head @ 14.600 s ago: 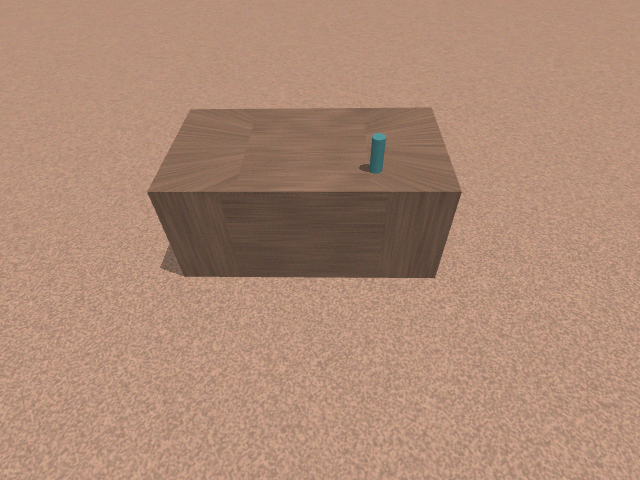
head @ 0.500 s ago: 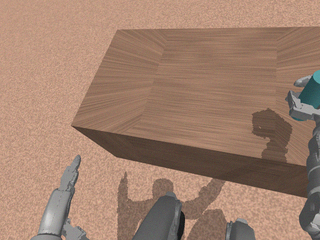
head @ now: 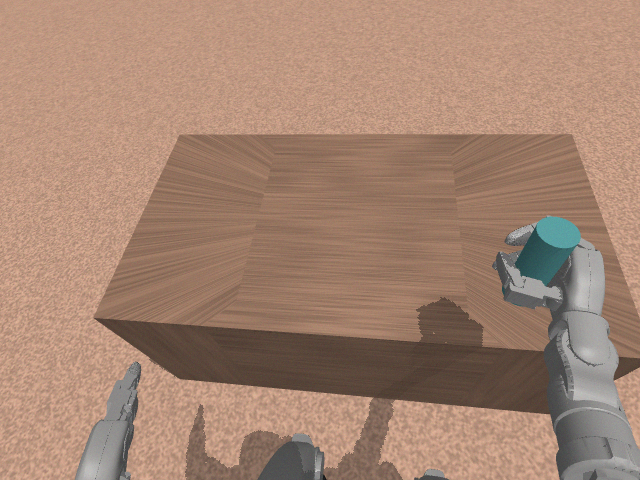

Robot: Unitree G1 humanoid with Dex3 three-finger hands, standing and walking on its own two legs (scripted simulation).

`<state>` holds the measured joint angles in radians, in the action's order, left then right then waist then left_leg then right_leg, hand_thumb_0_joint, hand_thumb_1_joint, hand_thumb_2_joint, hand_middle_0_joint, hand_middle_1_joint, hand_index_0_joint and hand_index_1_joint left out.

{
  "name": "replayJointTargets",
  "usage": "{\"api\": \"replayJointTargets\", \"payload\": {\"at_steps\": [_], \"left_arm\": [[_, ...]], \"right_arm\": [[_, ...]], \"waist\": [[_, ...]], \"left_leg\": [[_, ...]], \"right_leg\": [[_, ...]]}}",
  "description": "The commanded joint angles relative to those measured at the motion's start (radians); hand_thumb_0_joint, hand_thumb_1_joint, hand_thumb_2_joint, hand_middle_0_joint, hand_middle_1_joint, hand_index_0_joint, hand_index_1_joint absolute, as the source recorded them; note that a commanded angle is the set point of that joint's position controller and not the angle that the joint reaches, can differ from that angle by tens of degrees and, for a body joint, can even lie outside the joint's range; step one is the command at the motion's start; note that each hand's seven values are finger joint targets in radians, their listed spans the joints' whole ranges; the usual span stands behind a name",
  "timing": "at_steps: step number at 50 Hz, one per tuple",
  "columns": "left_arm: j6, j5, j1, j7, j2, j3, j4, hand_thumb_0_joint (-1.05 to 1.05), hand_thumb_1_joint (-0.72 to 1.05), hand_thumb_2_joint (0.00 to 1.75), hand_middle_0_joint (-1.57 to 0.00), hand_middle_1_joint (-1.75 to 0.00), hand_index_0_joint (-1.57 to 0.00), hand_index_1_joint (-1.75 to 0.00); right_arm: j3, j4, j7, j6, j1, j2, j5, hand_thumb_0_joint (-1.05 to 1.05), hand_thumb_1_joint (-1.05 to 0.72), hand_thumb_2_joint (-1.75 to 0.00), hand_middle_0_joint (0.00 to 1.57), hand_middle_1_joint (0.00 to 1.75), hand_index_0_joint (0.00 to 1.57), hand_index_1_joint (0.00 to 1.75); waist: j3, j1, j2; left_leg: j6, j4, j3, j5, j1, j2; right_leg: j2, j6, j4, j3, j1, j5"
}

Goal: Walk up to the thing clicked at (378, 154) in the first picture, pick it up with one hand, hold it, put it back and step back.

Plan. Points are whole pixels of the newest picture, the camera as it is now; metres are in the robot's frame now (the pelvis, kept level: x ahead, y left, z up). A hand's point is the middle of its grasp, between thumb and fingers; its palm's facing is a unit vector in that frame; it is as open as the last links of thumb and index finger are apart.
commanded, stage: lift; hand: right
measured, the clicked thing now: (536, 265) +0.41 -0.19 +0.03
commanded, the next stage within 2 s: hold in 0.82 s
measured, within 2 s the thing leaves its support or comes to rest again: neither
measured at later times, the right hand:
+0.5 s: hand (534, 278) +0.37 -0.17 +0.06, palm faces +0.13 +0.99 +0.01, open 5.6 cm
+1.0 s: hand (551, 277) +0.36 -0.18 +0.09, palm faces +0.14 +0.99 +0.00, open 5.6 cm
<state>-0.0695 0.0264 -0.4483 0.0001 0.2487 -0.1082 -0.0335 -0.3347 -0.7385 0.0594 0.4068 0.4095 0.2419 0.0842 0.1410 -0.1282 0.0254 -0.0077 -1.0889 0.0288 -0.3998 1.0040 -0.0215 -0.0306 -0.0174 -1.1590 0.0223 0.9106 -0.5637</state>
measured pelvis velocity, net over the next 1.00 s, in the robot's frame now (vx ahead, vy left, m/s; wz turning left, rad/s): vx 0.02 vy -0.01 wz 0.00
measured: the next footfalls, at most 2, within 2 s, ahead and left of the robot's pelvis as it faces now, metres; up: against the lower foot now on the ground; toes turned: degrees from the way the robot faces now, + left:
none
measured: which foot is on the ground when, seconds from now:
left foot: down 0.00-1.00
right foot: down 0.00-1.00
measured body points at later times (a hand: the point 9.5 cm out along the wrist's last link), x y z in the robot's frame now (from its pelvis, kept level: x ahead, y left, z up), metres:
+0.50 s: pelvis +0.01 +0.00 +0.03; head +0.07 -0.02 +0.47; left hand +0.16 +0.26 +0.01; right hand +0.36 -0.23 +0.07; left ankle +0.07 +0.13 -0.65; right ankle +0.00 -0.13 -0.65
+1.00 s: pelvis +0.02 -0.01 +0.04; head +0.06 -0.02 +0.49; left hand +0.17 +0.26 +0.01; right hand +0.35 -0.23 +0.09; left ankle +0.07 +0.13 -0.65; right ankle +0.00 -0.13 -0.65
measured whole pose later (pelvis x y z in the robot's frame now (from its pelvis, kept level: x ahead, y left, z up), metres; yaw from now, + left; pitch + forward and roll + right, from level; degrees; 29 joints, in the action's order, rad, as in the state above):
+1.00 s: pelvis +0.02 -0.01 +0.04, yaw +0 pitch +9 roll +0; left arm -0.04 -0.01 -0.40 0.03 0.21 -0.10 -0.21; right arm -0.20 -0.44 0.03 0.31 0.16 0.18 0.13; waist 0.08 -0.05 0.02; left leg -0.02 -0.88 0.01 -0.35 0.69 -0.03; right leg -0.01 -0.01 -0.91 0.00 0.58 -0.49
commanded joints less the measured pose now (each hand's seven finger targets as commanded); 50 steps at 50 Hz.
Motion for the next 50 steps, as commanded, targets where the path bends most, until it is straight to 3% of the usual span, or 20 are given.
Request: {"api": "replayJointTargets", "payload": {"at_steps": [1,5,6,8,10,12,13,14,16,20,21,24,27,31,33,34,38,43,48,50], "left_arm": [[-0.054,-0.002,-0.044,0.01,0.087,-0.029,0.144,0.0,-0.56,0.05,-0.04,-0.04,-0.04,-0.05],[-0.054,-0.004,-0.025,0.026,0.147,-0.099,0.155,0.0,-0.57,0.06,-0.04,-0.04,-0.03,-0.05],[-0.05,-0.005,-0.049,0.032,0.171,-0.128,0.105,0.0,-0.57,0.05,-0.04,-0.04,-0.03,-0.05],[-0.049,-0.011,-0.035,0.032,0.131,-0.094,0.061,0.0,-0.58,0.06,-0.04,-0.04,-0.03,-0.05],[-0.054,-0.017,0.03,0.037,0.151,-0.11,0.106,0.0,-0.58,0.06,-0.04,-0.04,-0.03,-0.05],[-0.051,-0.017,0.034,0.031,0.099,-0.054,0.095,0.0,-0.57,0.05,-0.04,-0.04,-0.03,-0.05],[-0.049,-0.02,0.023,0.034,0.105,-0.067,0.082,0.0,-0.57,0.05,-0.04,-0.04,-0.03,-0.05],[-0.047,-0.017,0.011,0.029,0.08,-0.04,0.065,0.0,-0.57,0.05,-0.04,-0.04,-0.03,-0.05],[-0.048,-0.02,0.019,0.032,0.11,-0.067,0.076,0.0,-0.56,0.05,-0.04,-0.04,-0.04,-0.05],[-0.041,-0.023,-0.005,0.028,0.091,-0.05,0.041,0.0,-0.56,0.05,-0.04,-0.04,-0.04,-0.05],[-0.044,-0.025,-0.009,0.03,0.088,-0.057,0.043,0.0,-0.57,0.05,-0.04,-0.04,-0.03,-0.05],[-0.046,-0.027,0.014,0.038,0.145,-0.11,0.062,0.0,-0.57,0.05,-0.04,-0.04,-0.03,-0.05],[-0.039,-0.026,-0.006,0.038,0.098,-0.069,-0.015,0.0,-0.57,0.05,-0.04,-0.04,-0.03,-0.05],[-0.041,-0.027,0.025,0.034,0.069,-0.031,0.028,0.0,-0.57,0.06,-0.04,-0.04,-0.03,-0.05],[-0.038,-0.03,0.039,0.035,0.077,-0.042,0.038,0.0,-0.57,0.05,-0.04,-0.04,-0.04,-0.05],[-0.04,-0.03,0.039,0.039,0.124,-0.087,0.049,0.0,-0.56,0.05,-0.04,-0.04,-0.04,-0.05],[-0.029,-0.035,0.02,0.037,0.12,-0.077,0.027,0.0,-0.56,0.05,-0.04,-0.05,-0.04,-0.05],[-0.027,-0.036,0.024,0.034,0.071,-0.041,-0.039,0.0,-0.57,0.06,-0.04,-0.05,-0.04,-0.05],[-0.031,-0.04,0.052,0.043,0.118,-0.079,0.002,0.0,-0.56,0.05,-0.05,-0.05,-0.04,-0.05],[-0.028,-0.041,0.022,0.04,0.107,-0.075,-0.063,0.0,-0.56,0.05,-0.05,-0.05,-0.04,-0.05]], "right_arm": [[0.009,0.347,0.005,0.069,0.304,0.154,0.022,0.0,-0.69,-1.29,1.42,1.42,1.42,1.42],[0.036,0.435,-0.014,0.056,0.267,0.125,0.034,0.0,-0.68,-1.3,1.43,1.43,1.43,1.43],[0.015,0.468,-0.024,0.055,0.286,0.15,0.039,0.0,-0.68,-1.32,1.44,1.45,1.44,1.45],[0.031,0.432,-0.032,0.042,0.246,0.125,0.041,0.0,-0.69,-1.31,1.44,1.45,1.44,1.45],[0.029,0.45,-0.037,0.041,0.238,0.125,0.041,0.0,-0.65,-1.33,1.43,1.46,1.44,1.46],[0.062,0.411,-0.033,0.032,0.185,0.079,0.039,0.0,-0.63,-1.32,1.43,1.46,1.44,1.46],[0.069,0.362,-0.029,0.025,0.16,0.066,0.039,0.0,-0.65,-1.31,1.43,1.45,1.44,1.45],[0.075,0.388,-0.025,0.023,0.151,0.065,0.037,0.0,-0.62,-1.31,1.42,1.44,1.43,1.44],[0.077,0.397,-0.015,0.011,0.126,0.073,0.038,0.0,-0.62,-1.31,1.43,1.45,1.43,1.45],[0.061,0.465,-0.015,0.002,0.11,0.098,0.05,0.0,-0.67,-1.3,1.42,1.43,1.42,1.43],[0.079,0.487,-0.012,0.004,0.145,0.07,0.059,0.0,-0.68,-1.29,1.42,1.42,1.42,1.42],[0.059,0.511,-0.027,0.006,0.133,0.103,0.054,0.0,-0.66,-1.31,1.42,1.44,1.42,1.44],[0.076,0.478,-0.035,0.009,0.112,0.071,0.056,0.0,-0.71,-1.3,1.44,1.43,1.44,1.43],[0.109,0.504,-0.032,0.007,0.088,0.05,0.048,0.0,-0.69,-1.29,1.42,1.42,1.42,1.42],[0.116,0.514,-0.027,0.005,0.079,0.049,0.052,0.0,-0.7,-1.29,1.42,1.41,1.42,1.41],[0.097,0.525,-0.027,0.002,0.066,0.073,0.052,0.0,-0.69,-1.3,1.42,1.43,1.42,1.43],[0.092,0.537,-0.026,-0.017,0.036,0.075,0.06,0.0,-0.7,-1.33,1.45,1.46,1.45,1.46],[0.099,0.55,-0.032,-0.015,0.067,0.061,0.069,0.0,-0.69,-1.33,1.44,1.46,1.45,1.46],[0.132,0.555,-0.025,-0.022,0.036,0.051,0.058,0.0,-0.69,-1.31,1.42,1.43,1.43,1.43],[0.106,0.536,-0.021,-0.03,-0.014,0.067,0.066,0.0,-0.68,-1.3,1.41,1.42,1.41,1.42]], "waist": [[0.381,0.02,-0.114],[0.428,0.019,-0.109],[0.413,0.025,-0.108],[0.32,0.03,-0.09],[0.313,0.031,-0.039],[0.28,0.047,-0.024],[0.267,0.03,0.007],[0.27,0.057,-0.015],[0.28,0.051,-0.023],[0.293,0.074,-0.065],[0.288,0.049,-0.052],[0.311,0.052,-0.042],[0.201,0.05,-0.051],[0.238,0.069,-0.045],[0.244,0.069,-0.032],[0.275,0.07,-0.036],[0.263,0.077,-0.055],[0.187,0.084,-0.05],[0.209,0.07,-0.031],[0.181,0.082,-0.044]], "left_leg": [[0.012,0.143,-0.014,0.196,-0.365,0.023],[0.012,0.159,-0.008,0.254,-0.426,0.022],[0.011,0.172,-0.014,0.243,-0.425,0.019],[0.011,0.191,-0.011,0.203,-0.393,0.02],[0.008,0.204,-0.005,0.18,-0.405,0.02],[0.008,0.217,-0.008,0.172,-0.424,0.017],[0.007,0.221,-0.005,0.171,-0.422,0.02],[0.006,0.225,-0.012,0.184,-0.441,0.014],[0.005,0.232,-0.008,0.193,-0.448,0.015],[0.006,0.246,-0.012,0.229,-0.487,0.01],[0.005,0.248,-0.009,0.236,-0.479,0.014],[0.005,0.251,-0.009,0.29,-0.512,0.01],[0.008,0.255,-0.005,0.251,-0.46,0.013],[0.009,0.272,-0.006,0.233,-0.503,0.01],[0.004,0.283,-0.009,0.233,-0.522,0.008],[0.003,0.285,-0.008,0.256,-0.544,0.006],[0.008,0.28,0.003,0.305,-0.549,0.01],[0.006,0.301,-0.002,0.259,-0.525,0.004],[0.004,0.324,-0.006,0.233,-0.546,0.006],[0.003,0.327,-0.001,0.24,-0.549,0.005]], "right_leg": [[0.033,0.02,0.214,-0.017,-0.172,0.265],[0.039,0.019,0.233,-0.018,-0.245,0.32],[0.038,0.022,0.236,-0.02,-0.247,0.307],[0.035,0.024,0.255,-0.017,-0.221,0.272],[0.028,0.027,0.274,-0.007,-0.224,0.248],[0.028,0.026,0.285,-0.011,-0.216,0.243],[0.026,0.028,0.288,-0.007,-0.21,0.242],[0.031,0.027,0.288,-0.016,-0.212,0.254],[0.03,0.027,0.302,-0.018,-0.238,0.261],[0.036,0.023,0.316,-0.028,-0.281,0.299],[0.034,0.023,0.315,-0.026,-0.287,0.308],[0.035,0.021,0.322,-0.027,-0.333,0.359],[0.029,0.019,0.34,-0.02,-0.299,0.343],[0.03,0.018,0.356,-0.021,-0.324,0.32],[0.034,0.021,0.359,-0.025,-0.324,0.308],[0.035,0.02,0.36,-0.026,-0.346,0.328],[0.032,0.011,0.378,-0.018,-0.366,0.408],[0.033,0.018,0.386,-0.025,-0.347,0.346],[0.031,0.021,0.411,-0.024,-0.387,0.312],[0.033,0.02,0.414,-0.026,-0.373,0.318]]}}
